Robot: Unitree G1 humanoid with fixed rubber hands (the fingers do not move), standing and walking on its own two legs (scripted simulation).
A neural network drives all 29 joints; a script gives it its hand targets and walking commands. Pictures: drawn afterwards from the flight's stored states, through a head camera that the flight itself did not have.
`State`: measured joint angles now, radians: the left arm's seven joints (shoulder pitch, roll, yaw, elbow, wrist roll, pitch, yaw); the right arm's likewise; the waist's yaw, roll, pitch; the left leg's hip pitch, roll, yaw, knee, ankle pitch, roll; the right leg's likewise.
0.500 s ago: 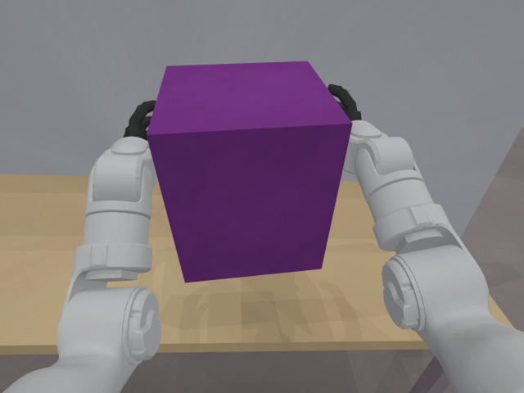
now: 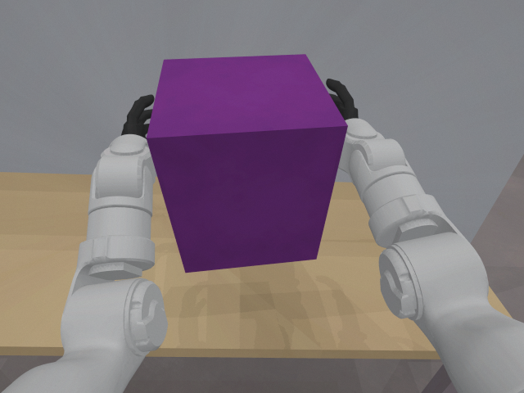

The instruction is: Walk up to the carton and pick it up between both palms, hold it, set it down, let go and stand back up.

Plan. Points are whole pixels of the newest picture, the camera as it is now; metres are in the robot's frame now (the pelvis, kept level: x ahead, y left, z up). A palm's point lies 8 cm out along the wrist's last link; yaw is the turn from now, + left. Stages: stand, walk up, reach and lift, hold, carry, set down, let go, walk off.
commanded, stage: set down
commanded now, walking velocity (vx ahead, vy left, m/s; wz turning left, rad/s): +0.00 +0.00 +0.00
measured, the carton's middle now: (244, 165) +0.39 +0.02 +0.23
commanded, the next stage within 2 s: none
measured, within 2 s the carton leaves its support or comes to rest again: neither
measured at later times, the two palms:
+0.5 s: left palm (145, 172) +0.38 +0.17 +0.22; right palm (339, 147) +0.41 -0.13 +0.25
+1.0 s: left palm (148, 197) +0.37 +0.17 +0.18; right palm (330, 163) +0.43 -0.12 +0.21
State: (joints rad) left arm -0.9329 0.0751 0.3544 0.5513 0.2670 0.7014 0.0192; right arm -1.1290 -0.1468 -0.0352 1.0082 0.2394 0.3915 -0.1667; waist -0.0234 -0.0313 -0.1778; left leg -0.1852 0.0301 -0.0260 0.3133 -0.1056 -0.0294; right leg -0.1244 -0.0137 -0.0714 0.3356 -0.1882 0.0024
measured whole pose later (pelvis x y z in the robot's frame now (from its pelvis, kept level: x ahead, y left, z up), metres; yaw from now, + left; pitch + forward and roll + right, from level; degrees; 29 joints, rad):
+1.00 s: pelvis +0.02 -0.02 +0.00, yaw +0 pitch -1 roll +0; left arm -0.67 -0.05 0.36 0.40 0.29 0.61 0.08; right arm -0.97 -0.13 0.05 1.00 0.24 0.25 -0.12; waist 0.04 -0.03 -0.13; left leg -0.16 0.05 -0.03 0.30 -0.12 -0.06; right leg -0.10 0.01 -0.07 0.34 -0.21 -0.02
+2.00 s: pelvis +0.02 -0.03 +0.00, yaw -1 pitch -1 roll +0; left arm -0.62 -0.11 0.37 0.44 0.29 0.46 0.14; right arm -0.91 -0.13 -0.02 1.09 0.20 0.09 -0.04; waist 0.11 -0.03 -0.06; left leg -0.15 0.07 -0.03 0.29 -0.12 -0.07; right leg -0.10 0.02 -0.07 0.34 -0.22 -0.04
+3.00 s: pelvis +0.02 -0.03 +0.00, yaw -1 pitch +0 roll +0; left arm -0.56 -0.14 0.42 0.53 0.31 0.23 0.11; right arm -0.83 -0.08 -0.15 1.11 0.04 -0.05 -0.01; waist 0.11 -0.03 -0.02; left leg -0.16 0.07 -0.03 0.28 -0.12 -0.07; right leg -0.11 0.02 -0.07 0.33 -0.22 -0.04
